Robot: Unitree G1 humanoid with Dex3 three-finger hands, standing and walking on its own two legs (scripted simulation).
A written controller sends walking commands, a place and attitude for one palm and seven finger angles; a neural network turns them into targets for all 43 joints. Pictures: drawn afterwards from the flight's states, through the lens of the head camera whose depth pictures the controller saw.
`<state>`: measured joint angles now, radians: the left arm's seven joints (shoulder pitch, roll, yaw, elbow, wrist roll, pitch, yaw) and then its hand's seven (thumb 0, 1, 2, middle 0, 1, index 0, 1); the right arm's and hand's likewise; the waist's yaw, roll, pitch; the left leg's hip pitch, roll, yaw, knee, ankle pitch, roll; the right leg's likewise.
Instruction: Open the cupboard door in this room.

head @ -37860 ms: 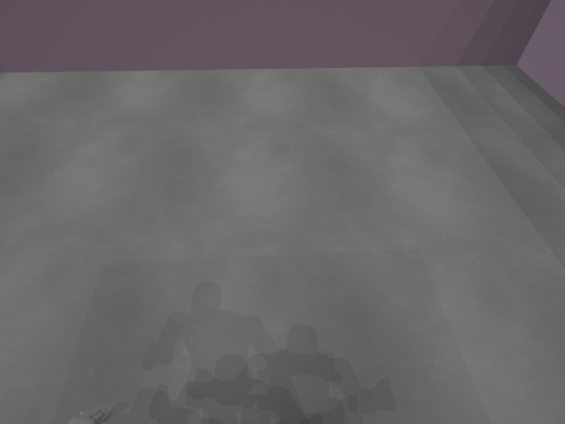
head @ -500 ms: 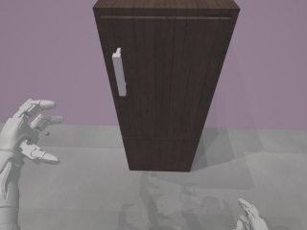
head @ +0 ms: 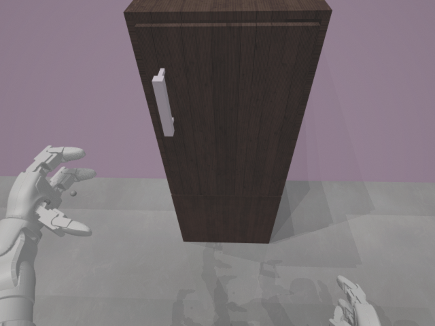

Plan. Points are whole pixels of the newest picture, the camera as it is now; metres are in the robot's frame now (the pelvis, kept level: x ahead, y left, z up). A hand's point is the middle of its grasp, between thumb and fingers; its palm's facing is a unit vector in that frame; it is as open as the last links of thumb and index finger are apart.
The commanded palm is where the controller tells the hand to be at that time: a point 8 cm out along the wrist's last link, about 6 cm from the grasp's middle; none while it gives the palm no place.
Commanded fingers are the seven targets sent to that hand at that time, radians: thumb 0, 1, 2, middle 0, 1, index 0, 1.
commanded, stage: move the hooked fingers beside the handle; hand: left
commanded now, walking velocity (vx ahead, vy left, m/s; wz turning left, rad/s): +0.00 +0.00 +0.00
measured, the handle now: (165, 103) +0.59 +0.17 +0.10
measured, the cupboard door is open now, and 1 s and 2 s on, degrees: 0 0 0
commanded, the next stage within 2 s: none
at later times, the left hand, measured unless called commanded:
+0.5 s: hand (100, 158) +0.38 +0.26 +0.12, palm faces +0.03 -1.00 +0.00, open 14.0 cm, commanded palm +0.35 +0.31 +0.12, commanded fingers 0.00 -0.50 0.30 -0.30 -1.20 -0.30 -1.20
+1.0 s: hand (121, 136) +0.45 +0.24 +0.11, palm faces +0.03 -1.00 +0.01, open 14.0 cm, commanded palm +0.42 +0.29 +0.11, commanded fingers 0.00 -0.50 0.30 -0.30 -1.20 -0.30 -1.20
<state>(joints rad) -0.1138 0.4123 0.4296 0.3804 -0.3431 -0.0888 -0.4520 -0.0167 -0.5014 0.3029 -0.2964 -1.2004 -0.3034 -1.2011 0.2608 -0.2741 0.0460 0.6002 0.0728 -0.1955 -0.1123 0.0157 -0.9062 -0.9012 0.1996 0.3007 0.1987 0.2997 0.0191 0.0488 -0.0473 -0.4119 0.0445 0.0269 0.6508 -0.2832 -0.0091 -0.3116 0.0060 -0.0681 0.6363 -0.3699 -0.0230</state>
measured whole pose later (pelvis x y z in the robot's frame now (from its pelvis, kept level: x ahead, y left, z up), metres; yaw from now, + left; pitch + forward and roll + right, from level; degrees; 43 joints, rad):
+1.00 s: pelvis +0.01 +0.01 -0.01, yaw -1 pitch +9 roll -1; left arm -0.67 0.47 0.40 0.94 -0.19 -0.22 -0.33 -0.02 -0.50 0.30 -0.30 -1.20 -0.30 -1.20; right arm 0.35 -0.28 0.03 0.63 0.05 -0.04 -0.07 0.01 -0.91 -0.90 0.20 0.30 0.20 0.30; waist -0.07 0.02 -0.07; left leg -0.58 0.05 0.05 0.74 -0.33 0.01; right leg -0.48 0.01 -0.04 0.70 -0.39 -0.01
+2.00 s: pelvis +0.02 +0.03 -0.02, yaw -3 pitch +18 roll -3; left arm -0.91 0.64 0.49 1.18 -0.11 -0.27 -0.33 -0.02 -0.50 0.30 -0.29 -1.20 -0.30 -1.20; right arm 0.46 -0.27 0.03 0.63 0.01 0.09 -0.03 0.01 -0.91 -0.90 0.20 0.30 0.20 0.30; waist -0.17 0.02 -0.10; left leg -0.76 0.08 0.05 0.84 -0.38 0.02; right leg -0.64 0.03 -0.03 0.74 -0.41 0.01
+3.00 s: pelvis +0.01 +0.02 -0.02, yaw -2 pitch +17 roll -3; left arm -0.97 0.57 0.41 1.21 -0.10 -0.27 -0.22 -0.02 -0.50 0.30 -0.29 -1.20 -0.28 -1.20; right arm 0.44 -0.27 0.02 0.66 0.01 0.06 -0.02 0.01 -0.91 -0.90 0.20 0.30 0.20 0.30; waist -0.17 0.03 -0.10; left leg -0.78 0.07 0.02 0.85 -0.37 0.01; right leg -0.66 0.03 -0.06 0.77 -0.42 -0.01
